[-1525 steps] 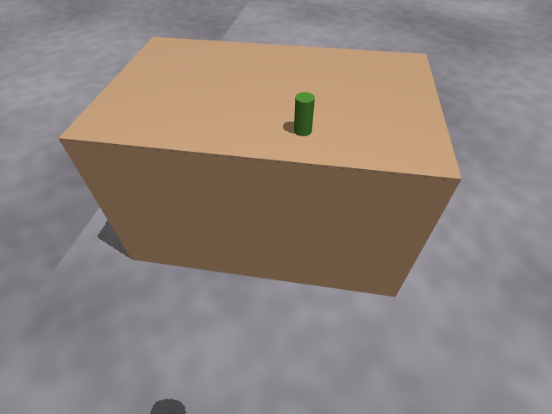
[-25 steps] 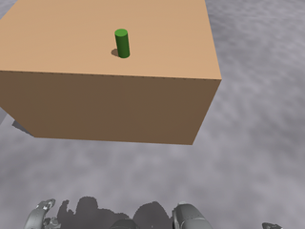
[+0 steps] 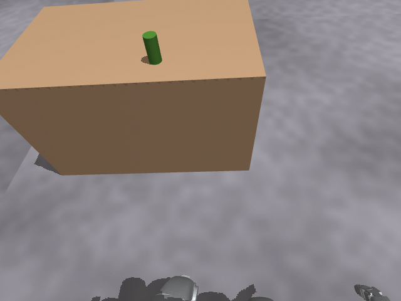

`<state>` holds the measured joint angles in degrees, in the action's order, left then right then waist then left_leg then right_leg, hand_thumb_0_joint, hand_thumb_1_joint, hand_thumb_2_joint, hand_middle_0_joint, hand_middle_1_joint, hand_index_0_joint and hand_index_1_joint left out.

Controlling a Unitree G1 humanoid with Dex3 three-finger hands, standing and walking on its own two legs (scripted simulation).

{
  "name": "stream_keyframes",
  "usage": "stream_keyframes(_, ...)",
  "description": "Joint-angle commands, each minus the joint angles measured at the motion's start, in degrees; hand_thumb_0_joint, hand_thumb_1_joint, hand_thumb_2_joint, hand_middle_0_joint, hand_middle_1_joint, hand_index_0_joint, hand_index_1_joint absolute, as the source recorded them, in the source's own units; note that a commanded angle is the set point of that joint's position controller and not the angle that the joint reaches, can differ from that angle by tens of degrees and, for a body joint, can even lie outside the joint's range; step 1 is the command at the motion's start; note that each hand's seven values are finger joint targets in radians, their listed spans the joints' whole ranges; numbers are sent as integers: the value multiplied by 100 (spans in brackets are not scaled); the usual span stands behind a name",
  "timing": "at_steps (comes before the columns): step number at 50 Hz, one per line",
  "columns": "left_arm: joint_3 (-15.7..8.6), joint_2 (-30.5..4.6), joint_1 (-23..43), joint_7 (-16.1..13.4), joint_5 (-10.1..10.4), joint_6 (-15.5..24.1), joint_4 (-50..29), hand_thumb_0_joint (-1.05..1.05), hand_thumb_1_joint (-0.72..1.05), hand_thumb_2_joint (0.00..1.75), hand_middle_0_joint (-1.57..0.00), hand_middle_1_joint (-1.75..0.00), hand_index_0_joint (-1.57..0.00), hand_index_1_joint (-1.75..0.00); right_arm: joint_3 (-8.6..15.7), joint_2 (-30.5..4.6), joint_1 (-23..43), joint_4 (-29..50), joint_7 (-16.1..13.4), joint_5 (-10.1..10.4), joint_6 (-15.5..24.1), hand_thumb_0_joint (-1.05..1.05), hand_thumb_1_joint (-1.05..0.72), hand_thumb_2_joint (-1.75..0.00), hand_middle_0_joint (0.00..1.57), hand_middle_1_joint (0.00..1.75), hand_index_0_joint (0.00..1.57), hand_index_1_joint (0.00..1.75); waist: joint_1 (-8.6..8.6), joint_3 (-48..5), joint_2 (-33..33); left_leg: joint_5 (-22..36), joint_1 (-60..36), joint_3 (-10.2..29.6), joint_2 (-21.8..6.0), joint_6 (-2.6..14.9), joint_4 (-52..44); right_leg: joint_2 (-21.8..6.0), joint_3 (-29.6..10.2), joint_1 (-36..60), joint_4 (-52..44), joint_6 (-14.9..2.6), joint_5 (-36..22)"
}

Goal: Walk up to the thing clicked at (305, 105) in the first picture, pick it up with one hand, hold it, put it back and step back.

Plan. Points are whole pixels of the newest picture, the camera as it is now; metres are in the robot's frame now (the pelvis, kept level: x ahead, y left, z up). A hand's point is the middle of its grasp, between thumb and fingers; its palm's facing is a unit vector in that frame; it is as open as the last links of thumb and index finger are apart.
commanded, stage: step back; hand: left
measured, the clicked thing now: (152, 48) +0.96 +0.23 -0.06
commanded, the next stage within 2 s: stand in 1.30 s
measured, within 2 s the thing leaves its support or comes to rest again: neither
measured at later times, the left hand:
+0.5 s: hand out of the picture -0.09 +0.26 -0.15, palm faces +0.02 -0.93 -0.37, open 7.4 cm
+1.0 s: hand out of the picture -0.05 +0.27 -0.14, palm faces +0.05 -0.93 -0.36, open 7.4 cm
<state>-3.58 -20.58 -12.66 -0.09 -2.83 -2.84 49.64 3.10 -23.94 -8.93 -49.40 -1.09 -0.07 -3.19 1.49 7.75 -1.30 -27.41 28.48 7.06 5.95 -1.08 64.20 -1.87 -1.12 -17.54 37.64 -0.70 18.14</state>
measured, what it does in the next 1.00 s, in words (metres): walks backwards: left foot, then right foot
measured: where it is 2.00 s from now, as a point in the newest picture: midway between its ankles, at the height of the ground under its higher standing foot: outside the picture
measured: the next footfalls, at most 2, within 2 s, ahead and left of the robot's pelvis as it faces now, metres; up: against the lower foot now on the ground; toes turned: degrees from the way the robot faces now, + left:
left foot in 0.14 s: -0.07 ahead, +0.13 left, +0.00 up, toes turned +0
right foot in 0.42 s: -0.10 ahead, -0.13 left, +0.00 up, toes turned +2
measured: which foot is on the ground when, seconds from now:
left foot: up 0.00-0.12, down 0.14-1.00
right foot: down 0.00-0.16, up 0.18-0.40, down 0.42-1.00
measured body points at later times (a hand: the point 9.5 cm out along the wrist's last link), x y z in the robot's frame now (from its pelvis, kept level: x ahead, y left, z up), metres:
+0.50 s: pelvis -0.14 -0.01 +0.00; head -0.13 -0.01 +0.45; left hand -0.09 +0.31 -0.12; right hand -0.03 -0.32 -0.11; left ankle -0.09 +0.12 -0.71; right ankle -0.14 -0.13 -0.73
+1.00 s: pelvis -0.12 +0.00 +0.01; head -0.12 +0.01 +0.46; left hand -0.06 +0.32 -0.12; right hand -0.02 -0.29 -0.12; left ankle -0.11 +0.13 -0.73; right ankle -0.14 -0.13 -0.73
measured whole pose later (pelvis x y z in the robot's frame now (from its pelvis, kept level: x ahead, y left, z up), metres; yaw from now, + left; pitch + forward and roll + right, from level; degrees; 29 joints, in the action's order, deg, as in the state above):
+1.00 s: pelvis -0.12 +0.00 +0.01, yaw +3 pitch -2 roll +0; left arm -2.4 -21.3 -8.1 0.8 -1.3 1.2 61.2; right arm 1.7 -19.0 -8.8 -59.9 1.1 -1.0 1.2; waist 0.3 2.2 -0.3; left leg -15.1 13.5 2.6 0.0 -0.4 30.8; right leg -0.8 0.9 -8.5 29.0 0.5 18.2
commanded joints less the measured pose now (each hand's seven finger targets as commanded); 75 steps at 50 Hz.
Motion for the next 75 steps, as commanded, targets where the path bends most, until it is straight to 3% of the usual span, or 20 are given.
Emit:
stream_keyframes(1, -440, -1538, 205, -228, -15, 169, -716, 0, 90, 90, -20, -30, -20, -30, 203, -788, 173, 517, -85, -92, 167, 0, -90, -90, 20, 30, 20, 30, 186, -755, 1167, -404, 0, -304, -283, -20, -1197, -1288, -1075, 1033, -906, -1105, -2652)
stream_keyframes(6, -342, -1492, 392, -186, 146, 46, -778, 0, 90, 90, -20, -30, -20, -30, 311, -822, -672, 100, -46, -169, 244, 0, -90, -90, 20, 30, 20, 30, -132, -1348, 1049, 1408, -1666, -792, -407, 209, -4205, -1093, -889, 760, -36, -658, -2199)
stream_keyframes(7, -263, -1257, 267, -166, 161, 39, -794, 0, 90, 90, -20, -30, -20, -30, 391, -1082, -614, 100, -57, -234, 256, 0, -90, -90, 20, 30, 20, 30, -76, -1346, 438, 1425, -2232, 333, -1133, 477, -4388, -804, -742, -199, 360, -395, -1224)
stream_keyframes(8, -218, -1166, 571, -165, 218, 68, -892, 0, 90, 90, -20, -30, -20, -30, 484, -1802, -177, 209, 7, -158, 224, 0, -90, -90, 20, 30, 20, 30, -87, -1204, -1085, 1926, -1833, 1791, -2368, 1321, -4478, 252, 322, -874, 1190, -66, 923)
stream_keyframes(9, -368, -1412, 925, -218, 156, 57, -793, 0, 90, 90, -20, -30, -20, -30, 527, -2006, -78, 294, 18, -195, 238, 0, -90, -90, 20, 30, 20, 30, -408, -944, -1149, 1934, -827, 2447, -2921, 1933, -4676, 235, -279, -570, 2447, 14, 1855)
stream_keyframes(12, -345, -1269, 430, -145, 249, 38, -465, 0, 90, 90, -20, -30, -20, -30, 313, -1369, 332, 275, -66, -238, 341, 0, -90, -90, 20, 30, 20, 30, 57, -733, -271, 2540, -914, 940, -2044, 1352, -4145, 520, -897, -663, 3030, -128, 1192)
stream_keyframes(16, -284, -1138, 249, 19, 169, 200, -252, 0, 90, 90, -20, -30, -20, -30, 315, -1146, 372, 213, 1, -287, 379, 0, -90, -90, 20, 30, 20, 30, -150, -697, -855, -68, -1406, 765, -1822, 1197, -4415, 267, -262, -275, 731, 45, 1225)
stream_keyframes(19, -292, -1034, -42, -8, 124, 371, 129, 0, 90, 90, -20, -30, -20, -30, 330, -1228, 282, 84, 67, -264, 271, 0, -90, -90, 20, 30, 20, 30, -3, -709, -795, -22, -1022, 386, -1665, 1005, -3984, 425, 215, 998, -1684, -130, 483)
stream_keyframes(21, -440, -1469, -277, -65, -33, 486, 298, 0, 90, 90, -20, -30, -20, -30, 175, -706, 75, 132, 91, -175, 270, 0, -90, -90, 20, 30, 20, 30, 25, -795, 427, -166, 318, -149, -1008, 382, -2694, -366, -1491, 2080, -2179, -474, 1108)
stream_keyframes(22, -519, -1953, -28, -74, -38, 481, 193, 0, 90, 90, -20, -30, -20, -30, 183, -713, 457, 182, 61, -166, 268, 0, -90, -90, 20, 30, 20, 30, 256, -464, 1141, -498, 347, -256, -507, 185, -1988, -1601, -3077, 646, -2696, -1104, 2877)
stream_keyframes(23, -501, -2048, 491, -65, -41, 500, 24, 0, 90, 90, -20, -30, -20, -30, 292, -987, 469, 94, 48, -177, 287, 0, -90, -90, 20, 30, 20, 30, 80, 92, 894, -362, -264, 145, -752, 90, -1456, -2028, -3390, -686, -2838, -1379, 3391)
stream_keyframes(25, -367, -1543, 739, -70, 48, 597, 14, 0, 90, 90, -20, -30, -20, -30, 244, -870, 164, -118, 125, -94, 379, 0, -90, -90, 20, 30, 20, 30, -123, 40, 328, 238, -368, 28, -646, 115, -1669, -1311, -2163, -145, -2365, -1027, 1885)
stream_keyframes(31, -264, -1442, 665, 37, 64, 465, 124, 0, 90, 90, -20, -30, -20, -30, 250, -734, -215, -367, 138, -170, 534, 0, -90, -90, 20, 30, 20, 30, -218, -471, 869, 858, -1981, -700, -430, 164, -3950, -840, -1012, -211, -1540, -641, 532)
stream_keyframes(34, -160, -1147, 583, 47, 222, 383, 320, 0, 90, 90, -20, -30, -20, -30, 324, -1209, -53, -371, 97, -189, 607, 0, -90, -90, 20, 30, 20, 30, -112, -568, -374, -1031, -1527, 1731, -1990, 999, -5038, 55, -4, -282, -91, -109, 930)
stream_keyframes(36, -165, -1140, 312, 50, 196, 426, 445, 0, 90, 90, -20, -30, -20, -30, 281, -1201, 251, -284, 120, -203, 605, 0, -90, -90, 20, 30, 20, 30, 30, -532, -282, -751, -1237, 1552, -2102, 1172, -5026, 4, -6, 108, -108, -126, 909)
stream_keyframes(43, -203, -1413, 481, 13, 140, 546, 703, 0, 90, 90, -20, -30, -20, -30, 169, -825, 322, -469, 115, -106, 541, 0, -90, -90, 20, 30, 20, 30, -48, -619, -14, 551, -978, 50, -978, 275, -4007, -480, -685, 961, -1609, -430, 173)
stream_keyframes(51, -172, -1344, 741, -55, 194, 552, 804, 0, 90, 90, -20, -30, -20, -30, 124, -683, 312, -675, 75, -84, 602, 0, -90, -90, 20, 30, 20, 30, -43, -1017, 332, 3144, -1435, -168, -1028, 405, -3531, -548, -324, 1398, -1260, -277, -1866)
stream_keyframes(64, -143, -1288, 1067, -79, 193, 464, 822, 0, 90, 90, -20, -30, -20, -30, 162, -735, 649, -707, 48, -112, 528, 0, -90, -90, 20, 30, 20, 30, -10, -1073, 21, 3102, -1533, 24, -1132, 517, -3636, -443, -67, 1343, -1077, -243, -1441)
stream_keyframes(71, 15, -1121, 1027, -83, 278, 450, 1046, 0, 90, 90, -20, -30, -20, -30, 15, -798, 763, -855, 11, -31, 537, 0, -90, -90, 20, 30, 20, 30, -77, -1390, -54, 4494, -2526, 79, -1307, 320, -4037, -468, -162, 1598, -1608, -5, -2501)
stream_keyframes(75, 40, -1165, 1101, -63, 242, 456, 1136, 0, 90, 90, -20, -30, -20, -30, -26, -761, 861, -900, 23, 0, 507, 0, -90, -90, 20, 30, 20, 30, -125, -1234, 72, 3669, -2513, -8, -1254, 259, -4295, -514, -221, 1515, -1933, -4, -2135)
